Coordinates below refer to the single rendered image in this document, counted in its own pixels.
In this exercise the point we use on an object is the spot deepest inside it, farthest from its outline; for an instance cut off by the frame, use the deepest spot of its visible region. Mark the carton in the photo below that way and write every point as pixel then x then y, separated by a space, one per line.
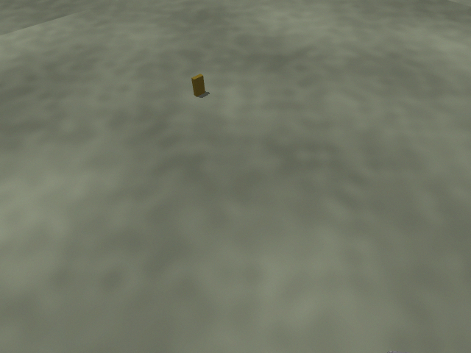
pixel 198 85

